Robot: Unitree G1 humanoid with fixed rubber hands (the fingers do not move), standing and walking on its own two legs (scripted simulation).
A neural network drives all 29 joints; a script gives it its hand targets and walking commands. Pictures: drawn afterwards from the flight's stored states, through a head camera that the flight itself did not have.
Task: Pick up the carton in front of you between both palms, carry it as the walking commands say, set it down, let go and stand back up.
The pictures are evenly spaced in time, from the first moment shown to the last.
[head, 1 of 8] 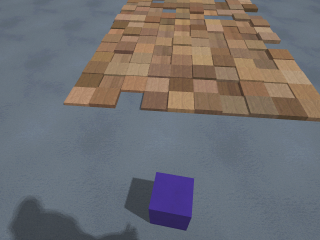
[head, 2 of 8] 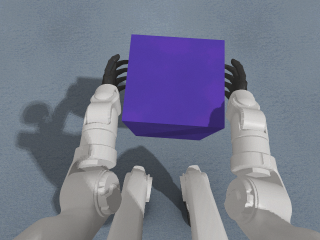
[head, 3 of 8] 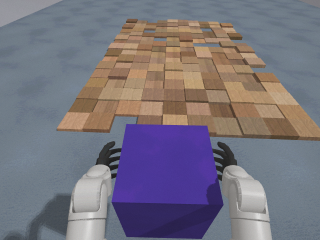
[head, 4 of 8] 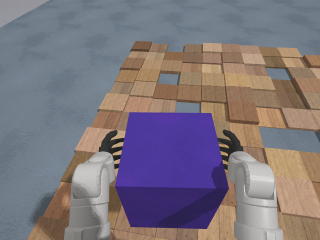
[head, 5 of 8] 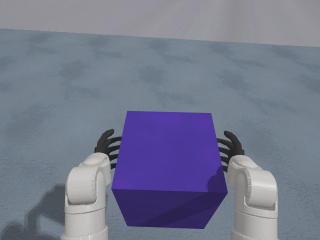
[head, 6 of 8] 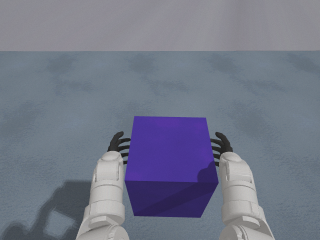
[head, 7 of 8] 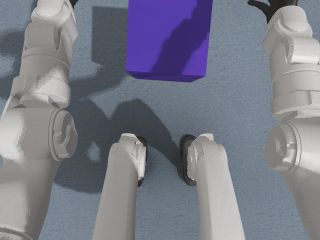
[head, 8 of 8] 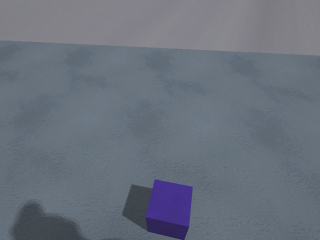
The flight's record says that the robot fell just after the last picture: no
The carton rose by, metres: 0.78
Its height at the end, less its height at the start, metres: +0.00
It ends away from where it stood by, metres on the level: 6.06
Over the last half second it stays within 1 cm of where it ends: yes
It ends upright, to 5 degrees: yes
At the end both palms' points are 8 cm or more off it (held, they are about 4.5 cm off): yes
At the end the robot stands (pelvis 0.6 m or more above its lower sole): yes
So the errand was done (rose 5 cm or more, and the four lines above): yes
